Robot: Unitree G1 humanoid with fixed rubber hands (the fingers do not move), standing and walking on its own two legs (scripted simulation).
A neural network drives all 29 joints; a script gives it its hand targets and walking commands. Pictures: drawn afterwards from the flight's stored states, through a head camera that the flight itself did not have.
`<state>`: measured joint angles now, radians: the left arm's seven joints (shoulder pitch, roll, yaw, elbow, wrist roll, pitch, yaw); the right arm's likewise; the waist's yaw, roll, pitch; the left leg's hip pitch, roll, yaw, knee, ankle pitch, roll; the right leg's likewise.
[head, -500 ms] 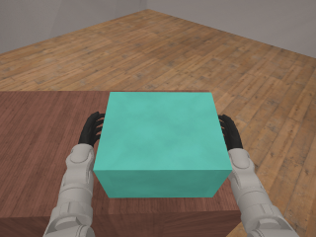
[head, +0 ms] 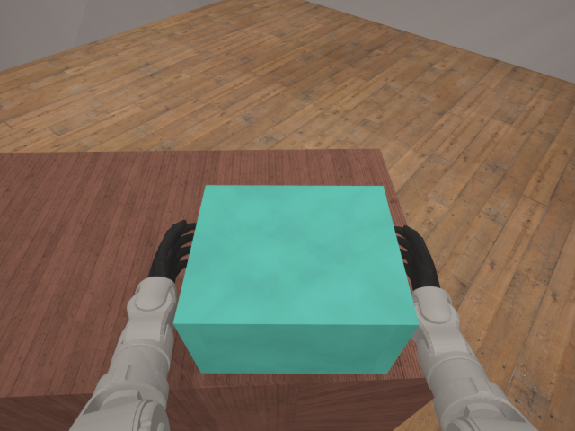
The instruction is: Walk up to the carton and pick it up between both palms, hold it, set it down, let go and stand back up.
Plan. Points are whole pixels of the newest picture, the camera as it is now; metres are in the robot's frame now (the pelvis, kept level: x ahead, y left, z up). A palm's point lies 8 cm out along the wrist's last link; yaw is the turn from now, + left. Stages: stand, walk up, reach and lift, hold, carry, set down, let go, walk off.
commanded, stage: set down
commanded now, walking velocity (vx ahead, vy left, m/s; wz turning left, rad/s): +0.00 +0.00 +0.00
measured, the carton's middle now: (294, 277) +0.37 +0.01 +0.00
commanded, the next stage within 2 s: none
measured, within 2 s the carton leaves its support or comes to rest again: rests again in 0.84 s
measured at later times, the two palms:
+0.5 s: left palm (174, 279) +0.37 +0.20 -0.01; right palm (415, 287) +0.35 -0.18 +0.00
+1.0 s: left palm (173, 291) +0.37 +0.20 -0.04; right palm (407, 297) +0.35 -0.18 -0.03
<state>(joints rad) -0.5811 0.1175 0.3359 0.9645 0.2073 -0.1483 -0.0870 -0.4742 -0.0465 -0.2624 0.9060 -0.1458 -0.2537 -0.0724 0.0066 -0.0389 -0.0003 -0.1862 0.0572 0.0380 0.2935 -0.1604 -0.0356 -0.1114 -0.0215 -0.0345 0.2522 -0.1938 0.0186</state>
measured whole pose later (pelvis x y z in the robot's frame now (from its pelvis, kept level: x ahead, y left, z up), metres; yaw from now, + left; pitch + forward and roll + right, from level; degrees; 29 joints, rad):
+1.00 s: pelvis +0.00 +0.00 -0.01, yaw -1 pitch +16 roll +0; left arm -0.64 0.17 0.34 1.31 0.18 -0.54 -0.03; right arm -0.53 -0.05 -0.34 1.15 -0.22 -0.57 -0.11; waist 0.00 -0.03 -0.09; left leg -0.47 0.06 0.05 0.35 -0.16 -0.04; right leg -0.41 -0.02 -0.02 0.33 -0.20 0.02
